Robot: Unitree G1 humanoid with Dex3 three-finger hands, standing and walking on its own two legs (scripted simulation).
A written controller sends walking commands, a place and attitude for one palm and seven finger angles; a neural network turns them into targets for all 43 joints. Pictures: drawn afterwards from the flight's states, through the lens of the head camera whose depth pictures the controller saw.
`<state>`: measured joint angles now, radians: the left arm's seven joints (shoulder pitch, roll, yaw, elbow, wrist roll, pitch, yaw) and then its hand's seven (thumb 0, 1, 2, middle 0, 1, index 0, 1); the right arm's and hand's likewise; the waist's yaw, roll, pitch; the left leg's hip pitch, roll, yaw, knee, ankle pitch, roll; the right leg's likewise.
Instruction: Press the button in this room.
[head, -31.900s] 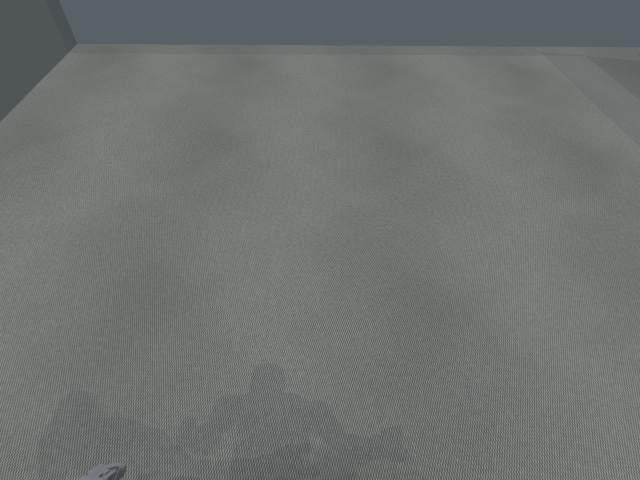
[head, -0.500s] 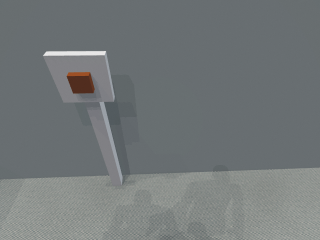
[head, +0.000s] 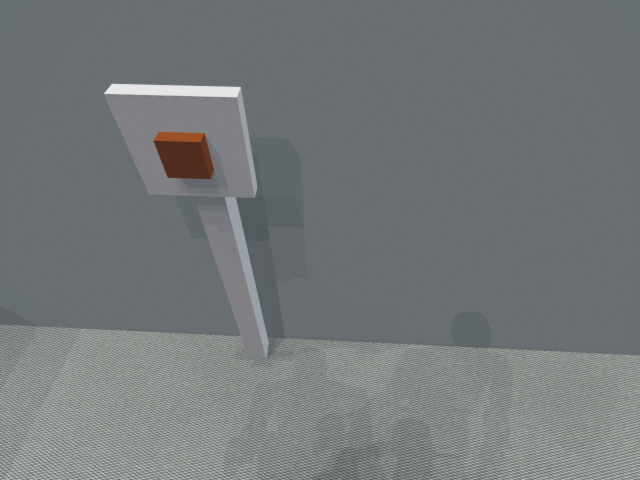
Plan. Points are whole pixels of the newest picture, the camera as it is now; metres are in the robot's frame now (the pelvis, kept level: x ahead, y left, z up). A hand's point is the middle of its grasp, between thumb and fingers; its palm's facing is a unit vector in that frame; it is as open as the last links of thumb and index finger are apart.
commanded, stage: shuffle to correct the standing spot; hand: left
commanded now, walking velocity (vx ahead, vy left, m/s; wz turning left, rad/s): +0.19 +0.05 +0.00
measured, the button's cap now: (186, 154) +0.56 +0.25 +0.10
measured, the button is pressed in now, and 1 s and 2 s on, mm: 0 0 0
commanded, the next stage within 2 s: come to a stop and stand still in 0.08 s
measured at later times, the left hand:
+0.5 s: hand out of the picture +0.03 +0.22 -0.18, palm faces +0.08 -0.99 -0.13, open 7.4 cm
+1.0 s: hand out of the picture +0.03 +0.17 -0.17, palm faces +0.04 -0.99 -0.16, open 7.3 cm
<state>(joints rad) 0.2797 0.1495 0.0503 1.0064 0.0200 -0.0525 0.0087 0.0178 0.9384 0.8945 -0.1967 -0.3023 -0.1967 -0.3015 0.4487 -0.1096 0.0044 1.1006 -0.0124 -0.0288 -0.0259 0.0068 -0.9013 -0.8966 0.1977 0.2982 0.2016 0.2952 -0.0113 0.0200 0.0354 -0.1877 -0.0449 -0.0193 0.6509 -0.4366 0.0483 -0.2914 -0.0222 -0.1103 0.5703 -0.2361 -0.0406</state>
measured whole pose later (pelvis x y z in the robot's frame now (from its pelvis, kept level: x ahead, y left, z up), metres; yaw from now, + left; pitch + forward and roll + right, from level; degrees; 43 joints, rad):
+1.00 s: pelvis +0.03 +0.01 +0.01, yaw +0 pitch -1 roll -1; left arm 0.31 0.13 0.02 1.08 0.01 0.00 0.03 0.02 0.93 0.89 -0.20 -0.30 -0.20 -0.30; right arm 0.34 -0.12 -0.01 1.14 -0.02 0.02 -0.03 0.01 -0.91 -0.90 0.19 0.30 0.20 0.29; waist -0.02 -0.01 0.02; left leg -0.26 0.05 0.03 0.50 -0.21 -0.02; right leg -0.18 0.01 -0.08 0.48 -0.28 -0.03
